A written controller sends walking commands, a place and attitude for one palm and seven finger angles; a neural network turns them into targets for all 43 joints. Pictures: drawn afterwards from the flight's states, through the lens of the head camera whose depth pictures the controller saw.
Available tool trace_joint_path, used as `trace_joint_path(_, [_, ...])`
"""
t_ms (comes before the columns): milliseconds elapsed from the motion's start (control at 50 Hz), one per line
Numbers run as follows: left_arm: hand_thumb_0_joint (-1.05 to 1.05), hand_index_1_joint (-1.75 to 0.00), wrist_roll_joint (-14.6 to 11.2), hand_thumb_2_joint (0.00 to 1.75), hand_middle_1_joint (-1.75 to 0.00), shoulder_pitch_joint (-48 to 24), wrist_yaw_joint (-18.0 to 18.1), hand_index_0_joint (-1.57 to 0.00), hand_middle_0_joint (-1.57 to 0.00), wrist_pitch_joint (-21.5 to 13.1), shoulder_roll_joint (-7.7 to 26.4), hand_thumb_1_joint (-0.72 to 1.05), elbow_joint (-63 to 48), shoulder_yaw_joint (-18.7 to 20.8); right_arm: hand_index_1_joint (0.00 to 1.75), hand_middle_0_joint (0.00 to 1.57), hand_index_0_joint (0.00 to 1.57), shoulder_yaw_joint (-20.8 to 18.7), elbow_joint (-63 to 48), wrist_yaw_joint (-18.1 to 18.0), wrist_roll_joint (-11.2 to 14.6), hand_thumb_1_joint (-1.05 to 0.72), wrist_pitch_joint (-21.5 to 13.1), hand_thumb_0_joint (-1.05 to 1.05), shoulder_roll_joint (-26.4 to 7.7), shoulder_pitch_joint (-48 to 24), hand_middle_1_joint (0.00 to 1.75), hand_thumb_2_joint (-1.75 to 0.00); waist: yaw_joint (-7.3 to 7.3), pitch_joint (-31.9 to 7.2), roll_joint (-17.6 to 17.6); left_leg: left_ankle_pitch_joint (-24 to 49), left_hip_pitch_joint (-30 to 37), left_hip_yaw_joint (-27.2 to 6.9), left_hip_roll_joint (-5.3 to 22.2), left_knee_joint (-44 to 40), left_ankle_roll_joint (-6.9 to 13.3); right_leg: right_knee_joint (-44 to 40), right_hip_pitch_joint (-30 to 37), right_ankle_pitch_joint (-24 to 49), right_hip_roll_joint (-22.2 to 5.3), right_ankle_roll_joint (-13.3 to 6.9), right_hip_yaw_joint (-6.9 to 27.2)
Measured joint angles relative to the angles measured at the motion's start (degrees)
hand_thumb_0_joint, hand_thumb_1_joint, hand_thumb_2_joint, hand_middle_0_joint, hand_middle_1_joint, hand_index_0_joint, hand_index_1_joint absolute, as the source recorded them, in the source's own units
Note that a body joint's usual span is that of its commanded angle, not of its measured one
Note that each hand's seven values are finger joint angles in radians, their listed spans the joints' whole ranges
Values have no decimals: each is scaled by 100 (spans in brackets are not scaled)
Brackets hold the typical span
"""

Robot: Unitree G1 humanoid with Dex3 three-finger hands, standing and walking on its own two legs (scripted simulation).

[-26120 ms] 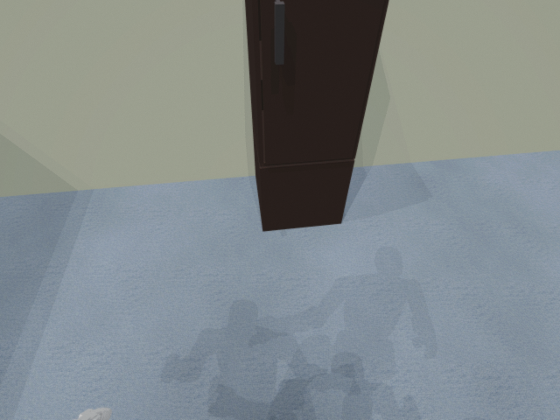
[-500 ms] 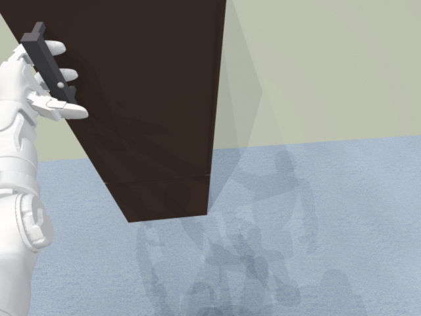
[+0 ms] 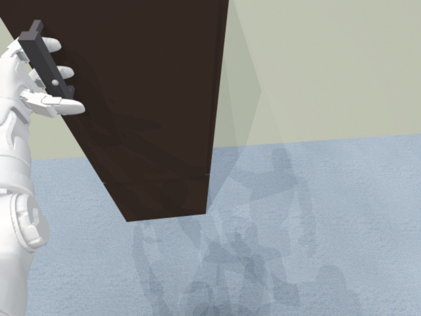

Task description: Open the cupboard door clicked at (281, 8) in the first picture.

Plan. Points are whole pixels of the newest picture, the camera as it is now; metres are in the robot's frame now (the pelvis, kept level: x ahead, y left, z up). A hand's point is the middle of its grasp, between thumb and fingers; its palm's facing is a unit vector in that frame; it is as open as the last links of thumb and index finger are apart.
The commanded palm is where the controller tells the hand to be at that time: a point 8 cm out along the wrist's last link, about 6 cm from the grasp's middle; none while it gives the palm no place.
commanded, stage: close the thumb around the handle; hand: left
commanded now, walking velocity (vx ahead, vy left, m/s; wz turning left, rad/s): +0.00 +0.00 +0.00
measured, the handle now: (53, 69) +0.54 +0.25 +0.16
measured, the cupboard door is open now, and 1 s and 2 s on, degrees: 0 5 39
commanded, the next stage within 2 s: pull the door open along its arc in 0.56 s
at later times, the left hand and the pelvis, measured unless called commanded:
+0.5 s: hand (60, 83) +0.49 +0.23 +0.16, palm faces +0.04 -1.00 +0.01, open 5.7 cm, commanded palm +0.47 +0.28 +0.15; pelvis +0.00 +0.00 +0.00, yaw +0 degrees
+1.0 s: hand (60, 95) +0.46 +0.22 +0.16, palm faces +0.03 -1.00 +0.00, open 6.0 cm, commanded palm +0.41 +0.27 +0.15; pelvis +0.01 +0.00 +0.01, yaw -2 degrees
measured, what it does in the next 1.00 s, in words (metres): stands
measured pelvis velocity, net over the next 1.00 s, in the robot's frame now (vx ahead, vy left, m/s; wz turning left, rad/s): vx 0.01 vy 0.00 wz -0.03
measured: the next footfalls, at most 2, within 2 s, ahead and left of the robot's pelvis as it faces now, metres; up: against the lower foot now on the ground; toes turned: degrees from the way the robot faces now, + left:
none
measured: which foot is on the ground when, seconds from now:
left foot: down 0.00-1.00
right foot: down 0.00-1.00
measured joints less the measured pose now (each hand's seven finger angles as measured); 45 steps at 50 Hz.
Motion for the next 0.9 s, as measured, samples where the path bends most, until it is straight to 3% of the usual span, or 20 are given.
trace_joint_path(140, [-1,-124,-13,45,-125,39,59,-33,-33,-13,-96,-15,-57,-77,30,20,20,16,-20,26,-11,-91,-28,1,53,-60,30,-90,36,-12,17,-20,-1,3,-21,21,20,12,6,-17,-21,23,4])
trace_joint_path(480, [0,-133,9,81,-133,109,205,-39,-38,-53,-310,70,-185,-129,30,20,20,-5,15,61,-26,-91,-30,1,61,-87,30,-90,78,-26,37,-34,73,15,-33,22,28,28,71,-35,-32,34,17])
trace_joint_path(740, [0,-135,54,83,-135,11,252,-36,-35,-63,-179,72,-2,-39,30,20,20,3,22,28,-18,-91,-40,1,21,-52,30,-90,11,14,14,15,48,8,-5,7,-7,44,27,-1,-4,-7,11])
trace_joint_path(900, [0,-135,-143,79,-135,718,205,-34,-35,75,-298,72,-727,51,30,20,20,-48,-96,42,43,-91,37,1,-16,28,30,-90,66,-48,53,8,276,124,37,-140,-17,-62,189,18,37,-18,133])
